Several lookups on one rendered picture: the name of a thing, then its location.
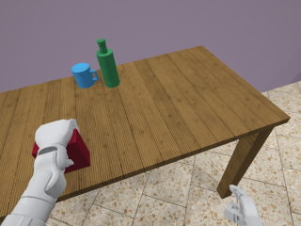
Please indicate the right robot hand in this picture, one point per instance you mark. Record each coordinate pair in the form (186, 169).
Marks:
(236, 212)

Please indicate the left robot forearm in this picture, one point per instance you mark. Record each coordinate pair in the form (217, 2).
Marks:
(45, 186)

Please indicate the right robot forearm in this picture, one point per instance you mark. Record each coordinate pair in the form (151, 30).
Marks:
(252, 221)

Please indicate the sponge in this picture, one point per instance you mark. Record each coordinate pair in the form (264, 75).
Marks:
(77, 151)

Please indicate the left robot hand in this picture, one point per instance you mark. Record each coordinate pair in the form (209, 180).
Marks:
(57, 132)

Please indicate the table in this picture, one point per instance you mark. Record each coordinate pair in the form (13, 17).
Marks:
(165, 108)

